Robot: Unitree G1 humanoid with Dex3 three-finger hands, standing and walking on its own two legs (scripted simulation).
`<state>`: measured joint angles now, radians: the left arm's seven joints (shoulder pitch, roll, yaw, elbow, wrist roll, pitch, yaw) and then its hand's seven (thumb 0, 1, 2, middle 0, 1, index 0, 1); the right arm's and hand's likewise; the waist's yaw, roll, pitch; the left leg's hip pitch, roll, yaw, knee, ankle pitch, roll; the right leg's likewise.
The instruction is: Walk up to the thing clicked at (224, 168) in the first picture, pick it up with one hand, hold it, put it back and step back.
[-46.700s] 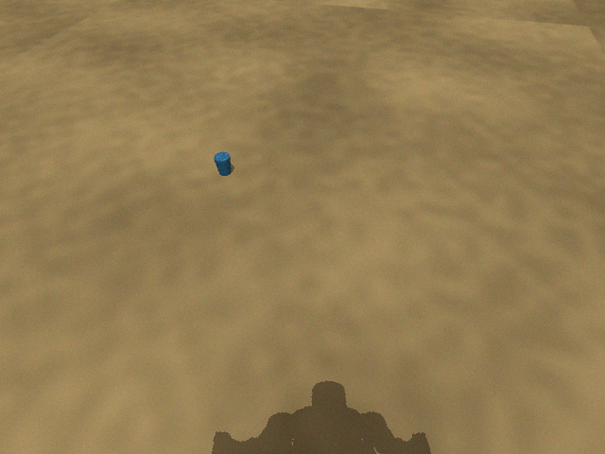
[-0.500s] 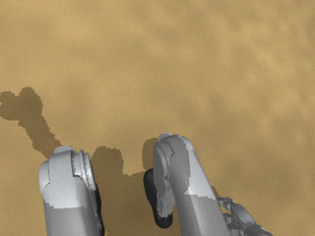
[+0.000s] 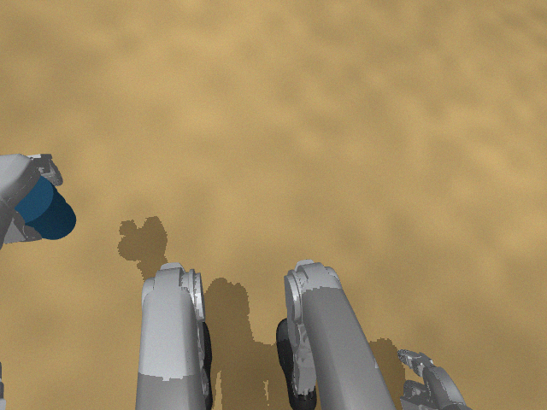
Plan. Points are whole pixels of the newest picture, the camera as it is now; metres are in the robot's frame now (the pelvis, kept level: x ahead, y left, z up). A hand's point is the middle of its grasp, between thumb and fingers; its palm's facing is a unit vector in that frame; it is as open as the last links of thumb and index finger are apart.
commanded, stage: lift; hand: left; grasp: from above
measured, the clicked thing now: (41, 211) +0.41 +0.36 -0.15
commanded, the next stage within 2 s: hold in 1.04 s
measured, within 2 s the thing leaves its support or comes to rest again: neither
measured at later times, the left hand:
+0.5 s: hand out of the picture +0.33 +0.32 +0.12, palm faces -0.45 -0.16 -0.88, open 10.2 cm
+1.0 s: hand out of the picture +0.37 +0.28 +0.22, palm faces -0.42 -0.14 -0.90, open 10.2 cm
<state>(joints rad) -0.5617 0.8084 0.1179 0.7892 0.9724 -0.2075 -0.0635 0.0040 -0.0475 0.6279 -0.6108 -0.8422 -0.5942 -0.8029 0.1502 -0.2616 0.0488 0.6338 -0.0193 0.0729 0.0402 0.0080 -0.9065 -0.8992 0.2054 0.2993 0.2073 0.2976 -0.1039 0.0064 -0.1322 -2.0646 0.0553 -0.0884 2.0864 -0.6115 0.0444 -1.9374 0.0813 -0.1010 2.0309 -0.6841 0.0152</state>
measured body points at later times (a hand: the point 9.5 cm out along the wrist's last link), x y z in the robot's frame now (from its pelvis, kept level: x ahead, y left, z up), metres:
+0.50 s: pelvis +0.02 +0.00 +0.19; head +0.12 +0.04 +0.63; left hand +0.35 +0.33 +0.17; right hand +0.16 -0.25 +0.08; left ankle +0.10 +0.11 -0.39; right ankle +0.09 -0.12 -0.39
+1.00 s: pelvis +0.07 +0.00 +0.30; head +0.14 +0.01 +0.74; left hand +0.38 +0.29 +0.27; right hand +0.18 -0.25 +0.17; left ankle +0.10 +0.11 -0.39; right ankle +0.09 -0.12 -0.39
